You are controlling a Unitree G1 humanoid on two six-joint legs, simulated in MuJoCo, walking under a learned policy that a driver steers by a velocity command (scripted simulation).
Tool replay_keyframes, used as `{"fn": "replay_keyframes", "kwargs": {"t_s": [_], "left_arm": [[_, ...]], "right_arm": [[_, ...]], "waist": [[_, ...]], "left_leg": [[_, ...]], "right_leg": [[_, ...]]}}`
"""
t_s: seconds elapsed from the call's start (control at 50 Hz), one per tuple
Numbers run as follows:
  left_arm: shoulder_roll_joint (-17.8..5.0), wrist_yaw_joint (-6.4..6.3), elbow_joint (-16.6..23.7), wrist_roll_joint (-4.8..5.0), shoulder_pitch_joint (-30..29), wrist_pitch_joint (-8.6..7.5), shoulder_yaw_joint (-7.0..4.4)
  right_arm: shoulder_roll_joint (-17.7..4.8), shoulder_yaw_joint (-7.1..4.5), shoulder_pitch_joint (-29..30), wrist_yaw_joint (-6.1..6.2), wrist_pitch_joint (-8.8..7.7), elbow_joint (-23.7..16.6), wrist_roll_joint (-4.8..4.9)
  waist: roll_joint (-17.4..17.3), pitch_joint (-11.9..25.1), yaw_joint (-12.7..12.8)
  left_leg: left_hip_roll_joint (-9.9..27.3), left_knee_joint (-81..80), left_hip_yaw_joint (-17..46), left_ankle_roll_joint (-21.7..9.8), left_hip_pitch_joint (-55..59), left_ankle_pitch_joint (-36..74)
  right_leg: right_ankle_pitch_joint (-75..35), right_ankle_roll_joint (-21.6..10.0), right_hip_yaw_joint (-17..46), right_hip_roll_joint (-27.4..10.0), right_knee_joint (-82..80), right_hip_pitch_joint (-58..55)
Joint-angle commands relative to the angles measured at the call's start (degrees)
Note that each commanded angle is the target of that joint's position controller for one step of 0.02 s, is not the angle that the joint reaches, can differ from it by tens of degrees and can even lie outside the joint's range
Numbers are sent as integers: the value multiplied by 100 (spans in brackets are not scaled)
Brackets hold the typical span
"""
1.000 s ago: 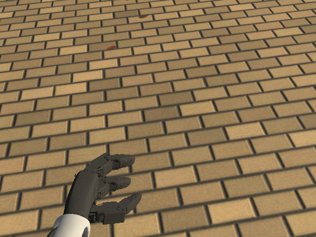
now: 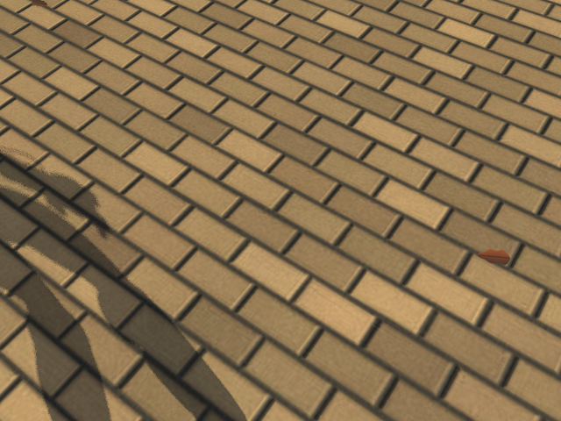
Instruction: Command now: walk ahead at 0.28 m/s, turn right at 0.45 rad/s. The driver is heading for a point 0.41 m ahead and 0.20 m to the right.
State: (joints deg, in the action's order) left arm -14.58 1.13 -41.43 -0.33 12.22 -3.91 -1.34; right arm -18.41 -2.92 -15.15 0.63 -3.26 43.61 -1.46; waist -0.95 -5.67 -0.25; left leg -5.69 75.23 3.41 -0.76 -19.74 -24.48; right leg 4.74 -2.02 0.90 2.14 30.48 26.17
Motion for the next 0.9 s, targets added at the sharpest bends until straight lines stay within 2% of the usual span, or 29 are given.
{"fn": "replay_keyframes", "kwargs": {"t_s": [0.02,0.08,0.12,0.16,0.22,0.28,0.34,0.38,0.42,0.44,0.46,0.48,0.5,0.52,0.54,0.56,0.62,0.68,0.76,0.8,0.84,0.86,0.88,0.9], "left_arm": [[-837,-51,5,90,899,52,-300],[-1022,-34,23,-22,787,110,-382],[-1080,-53,49,-42,773,201,-427],[-1110,-75,115,-20,773,312,-471],[-1139,-113,203,10,833,471,-540],[-1171,-141,238,-14,923,592,-612],[-1211,-135,285,-62,883,664,-665],[-1215,-121,352,-74,698,690,-681],[-1174,-109,452,-15,339,691,-666],[-978,-110,467,28,419,669,-613],[-533,-128,459,46,970,652,-509],[-978,-155,527,-61,903,638,-603],[-1393,-124,546,-182,547,646,-694],[-1363,-64,494,-191,513,677,-698],[-1241,-6,417,-165,594,745,-668],[-1183,65,368,-110,684,803,-644],[-1078,174,500,0,317,871,-547],[-950,242,667,1,-95,909,-468],[-781,329,856,26,-399,937,-384],[-763,334,924,61,-463,940,-371],[-785,323,996,78,-528,947,-384],[-791,311,1017,64,-505,942,-395],[-768,280,972,22,-311,915,-407],[-870,209,820,-78,18,850,-428]], "right_arm": [[-221,27,-117,-27,164,-576,-149],[-122,104,-137,18,322,-643,-132],[-152,129,88,63,386,-737,-103],[-212,134,377,97,455,-819,-80],[-230,146,869,122,506,-939,-55],[-199,168,1202,127,436,-992,5],[-189,179,1309,140,309,-1005,88],[-208,169,1121,164,236,-955,144],[-268,128,683,236,166,-841,139],[-474,67,612,295,131,-812,105],[-905,-8,748,340,167,-973,61],[-1098,-31,1077,306,231,-1136,-12],[-746,-4,826,284,272,-1015,6],[-431,76,926,257,294,-1020,42],[-340,101,1023,232,315,-1054,31],[-353,98,1084,248,335,-1109,3],[-406,44,687,227,335,-1058,-39],[-558,-68,280,208,322,-942,-42],[-693,-179,244,116,298,-914,-68],[-761,-231,278,50,293,-912,-69],[-830,-280,198,-12,295,-887,-18],[-856,-302,176,-37,303,-879,28],[-863,-318,220,-52,328,-875,101],[-792,-306,-59,-58,357,-763,117]], "waist": [[302,1312,7],[323,1387,-188],[411,1398,-203],[472,1373,-151],[601,1139,38],[792,893,260],[942,775,390],[1035,735,323],[1011,682,22],[570,773,52],[-617,1086,373],[-882,875,322],[-587,837,224],[-438,758,282],[-416,705,319],[-572,734,342],[-697,740,118],[-846,734,-111],[-941,805,-147],[-1039,872,-139],[-1114,918,-158],[-1090,931,-117],[-913,965,60],[-372,1024,173]], "left_leg": [[423,-264,89,109,-1363,142],[404,-890,11,229,-1065,122],[391,-1187,30,278,-1035,371],[386,-1379,95,289,-1064,677],[355,-1799,273,284,-1274,901],[251,-2456,405,245,-1377,820],[78,-3173,437,150,-1050,583],[-15,-3833,448,71,-494,468],[30,-5110,417,6,552,885],[590,-5783,800,-106,1262,1089],[2132,-6161,2136,-486,1872,818],[2885,-6344,3039,-1055,1402,1511],[2795,-6097,2514,-1309,1233,2522],[2383,-5902,1757,-1216,1112,3042],[2014,-5812,1103,-1095,1010,3372],[1805,-5731,701,-1036,1054,3575],[1760,-5664,192,-1011,1396,3790],[2012,-5673,59,-1074,1766,3617],[2226,-5567,-432,-1022,1553,3405],[2269,-5400,-718,-899,1345,3372],[2395,-5141,-847,-769,1353,3334],[2460,-4923,-928,-654,1301,3271],[2439,-4504,-1143,-431,1068,3043],[2211,-3825,-1335,-115,427,2572]], "right_leg": [[-4455,-1139,1994,-1296,-764,-2412],[-4512,-1181,1915,-1121,-877,-1708],[-3997,-1153,1947,-990,-918,-1337],[-2848,-1033,2161,-872,-999,-1105],[-779,-842,2665,-708,-1159,-1085],[218,-766,3095,-606,-1182,-1395],[52,-726,3396,-541,-1021,-1570],[-213,-617,3585,-461,-927,-1463],[268,-289,3603,-184,-778,-970],[1529,-17,3261,162,-391,-516],[2869,273,2078,783,998,-77],[3183,386,978,1110,2231,718],[2720,480,726,519,2996,666],[2389,471,651,370,3359,608],[2132,498,551,334,3741,547],[1942,532,397,293,4089,591],[1739,650,104,81,3897,809],[1792,693,-30,-135,3275,892],[1950,548,-282,-336,2215,177],[2036,428,-526,-267,1654,-361],[2026,315,-684,-198,1115,-645],[1938,242,-718,-163,748,-836],[1520,148,-745,-88,81,-1278],[932,44,-328,-51,-791,-2107]]}}
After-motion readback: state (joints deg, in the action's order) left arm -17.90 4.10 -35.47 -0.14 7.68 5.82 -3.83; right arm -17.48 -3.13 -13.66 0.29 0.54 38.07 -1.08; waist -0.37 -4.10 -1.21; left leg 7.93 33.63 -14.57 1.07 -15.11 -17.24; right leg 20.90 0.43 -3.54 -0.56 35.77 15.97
